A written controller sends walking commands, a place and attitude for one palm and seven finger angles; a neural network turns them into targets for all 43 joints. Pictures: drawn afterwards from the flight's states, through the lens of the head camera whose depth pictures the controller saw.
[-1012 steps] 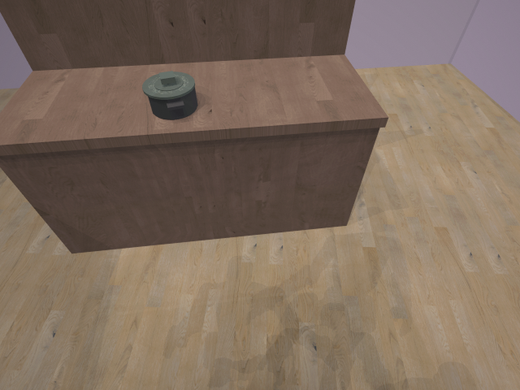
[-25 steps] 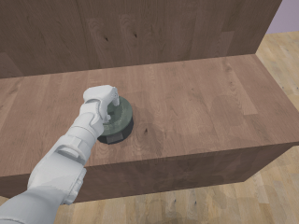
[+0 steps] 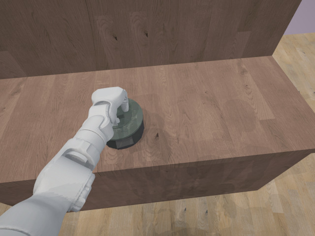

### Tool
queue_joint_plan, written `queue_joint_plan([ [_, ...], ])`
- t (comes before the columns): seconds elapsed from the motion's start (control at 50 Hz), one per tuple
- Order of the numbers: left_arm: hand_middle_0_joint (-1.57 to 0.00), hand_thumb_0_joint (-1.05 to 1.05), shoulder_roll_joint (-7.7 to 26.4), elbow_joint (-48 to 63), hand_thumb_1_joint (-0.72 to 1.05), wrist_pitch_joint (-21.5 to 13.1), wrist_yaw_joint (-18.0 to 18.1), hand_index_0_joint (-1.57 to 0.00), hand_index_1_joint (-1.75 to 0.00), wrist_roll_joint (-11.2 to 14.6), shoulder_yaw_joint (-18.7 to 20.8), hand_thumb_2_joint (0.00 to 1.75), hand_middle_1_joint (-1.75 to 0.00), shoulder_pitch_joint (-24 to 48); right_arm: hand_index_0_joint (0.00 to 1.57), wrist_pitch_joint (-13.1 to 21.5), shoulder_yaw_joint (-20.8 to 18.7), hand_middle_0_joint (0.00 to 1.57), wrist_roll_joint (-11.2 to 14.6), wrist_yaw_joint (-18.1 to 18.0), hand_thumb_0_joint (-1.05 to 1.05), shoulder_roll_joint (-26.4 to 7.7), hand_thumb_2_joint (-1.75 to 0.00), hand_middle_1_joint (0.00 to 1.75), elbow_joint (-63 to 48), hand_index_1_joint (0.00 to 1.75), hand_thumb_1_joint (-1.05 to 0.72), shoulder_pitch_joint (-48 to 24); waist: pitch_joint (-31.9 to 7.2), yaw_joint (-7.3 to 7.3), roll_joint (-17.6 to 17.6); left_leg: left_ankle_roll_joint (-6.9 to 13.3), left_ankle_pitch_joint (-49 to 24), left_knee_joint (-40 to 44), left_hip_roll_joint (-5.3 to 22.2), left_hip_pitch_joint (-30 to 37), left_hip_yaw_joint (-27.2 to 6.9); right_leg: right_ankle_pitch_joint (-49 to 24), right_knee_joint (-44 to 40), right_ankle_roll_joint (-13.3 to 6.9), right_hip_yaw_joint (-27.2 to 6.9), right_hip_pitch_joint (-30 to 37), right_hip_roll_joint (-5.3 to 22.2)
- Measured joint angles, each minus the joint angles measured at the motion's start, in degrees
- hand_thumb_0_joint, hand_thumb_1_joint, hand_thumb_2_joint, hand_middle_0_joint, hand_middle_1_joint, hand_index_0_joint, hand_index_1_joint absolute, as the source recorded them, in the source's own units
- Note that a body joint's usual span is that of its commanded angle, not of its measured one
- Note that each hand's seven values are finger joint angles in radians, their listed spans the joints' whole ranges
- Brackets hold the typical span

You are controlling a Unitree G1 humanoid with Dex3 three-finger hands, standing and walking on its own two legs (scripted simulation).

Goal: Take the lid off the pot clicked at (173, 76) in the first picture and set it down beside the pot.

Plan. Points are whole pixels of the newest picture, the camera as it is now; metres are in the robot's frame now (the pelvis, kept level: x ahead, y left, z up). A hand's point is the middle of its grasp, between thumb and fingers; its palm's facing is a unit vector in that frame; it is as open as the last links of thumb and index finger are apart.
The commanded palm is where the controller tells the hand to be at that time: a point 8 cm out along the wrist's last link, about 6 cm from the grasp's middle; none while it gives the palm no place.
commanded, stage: close the fingers and squeeze the knob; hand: left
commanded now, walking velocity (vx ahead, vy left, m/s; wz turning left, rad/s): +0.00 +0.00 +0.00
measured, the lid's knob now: (115, 112) +0.48 +0.11 +0.00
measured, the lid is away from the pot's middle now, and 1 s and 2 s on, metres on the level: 0.01 0.00 0.00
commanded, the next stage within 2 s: lift the lid straight up in 0.26 s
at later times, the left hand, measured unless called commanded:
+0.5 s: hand (114, 114) +0.45 +0.11 +0.03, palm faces -0.38 -0.06 -0.92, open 6.7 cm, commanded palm +0.45 +0.11 +0.09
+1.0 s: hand (111, 108) +0.45 +0.11 +0.05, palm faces -0.36 -0.07 -0.93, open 6.4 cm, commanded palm +0.45 +0.11 +0.13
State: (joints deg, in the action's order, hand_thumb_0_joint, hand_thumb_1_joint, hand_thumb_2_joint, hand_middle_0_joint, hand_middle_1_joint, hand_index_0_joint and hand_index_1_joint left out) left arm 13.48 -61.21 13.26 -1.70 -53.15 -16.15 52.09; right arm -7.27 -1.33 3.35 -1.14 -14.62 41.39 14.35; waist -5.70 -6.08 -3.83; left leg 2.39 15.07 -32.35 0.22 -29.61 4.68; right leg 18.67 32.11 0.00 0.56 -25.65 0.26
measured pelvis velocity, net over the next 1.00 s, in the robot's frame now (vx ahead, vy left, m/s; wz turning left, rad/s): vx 0.00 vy -0.01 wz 0.02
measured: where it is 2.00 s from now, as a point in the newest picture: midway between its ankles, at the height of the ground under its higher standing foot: outside the picture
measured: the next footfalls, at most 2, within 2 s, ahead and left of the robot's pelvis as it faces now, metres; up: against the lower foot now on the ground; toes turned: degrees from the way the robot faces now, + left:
none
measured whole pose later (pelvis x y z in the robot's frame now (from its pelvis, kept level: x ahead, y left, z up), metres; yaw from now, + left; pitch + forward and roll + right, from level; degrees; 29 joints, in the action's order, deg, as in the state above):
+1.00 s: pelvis +0.00 -0.01 +0.01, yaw +1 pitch +10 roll +0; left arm 14.6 -56.5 14.3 -5.6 -50.8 -17.8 51.2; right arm -4.0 -1.4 4.1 -1.7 -15.3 42.0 13.9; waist -4.9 -5.1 -4.8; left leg 1.9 14.1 -29.4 0.0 -24.9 3.8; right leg 18.3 29.5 -0.5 1.4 -20.8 0.3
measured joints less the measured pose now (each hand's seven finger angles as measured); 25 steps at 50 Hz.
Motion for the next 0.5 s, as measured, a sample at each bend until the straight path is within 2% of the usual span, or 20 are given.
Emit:
queue_joint_plan([
  [0.24,-0.52,0.0,0.73,-0.93,0.23,-0.06,0.65,-0.72,-1.04,0.39,0.53,0.85,-0.96,-0.03,0.2,0.77,-0.2,0.2,-0.03,-0.33,0.01,-0.07,-0.9,0.3,0.85,0.3,-0.9,2.31,0.01,-0.85,-0.02,0.05,-0.41,0.35,0.16,0.0,0.34,-0.54,-0.27,0.04,-0.37,-0.18,-0.15],
  [0.32,-0.52,0.0,0.43,-1.85,0.23,0.23,0.88,-0.73,-1.05,0.03,-0.28,0.85,-0.95,0.6,0.2,1.15,-0.39,0.2,0.06,-0.25,0.01,-0.23,-0.9,0.3,1.29,0.3,-0.9,2.78,0.04,-0.89,-0.13,0.02,-0.45,0.19,0.15,-0.24,0.2,-0.52,-0.12,0.0,-0.22,-0.37,-0.15],
  [0.5,-0.51,0.02,0.76,-1.24,0.24,0.02,0.47,-0.77,-1.06,1.02,0.34,0.85,-0.95,0.33,0.2,2.36,-0.48,0.2,0.09,-0.46,0.01,-0.38,-0.9,0.3,1.6,0.3,-0.9,2.72,0.41,-0.92,-0.56,-0.11,-0.76,0.69,0.15,0.11,0.16,-0.61,-0.26,-0.14,-0.2,-0.19,-0.18],
])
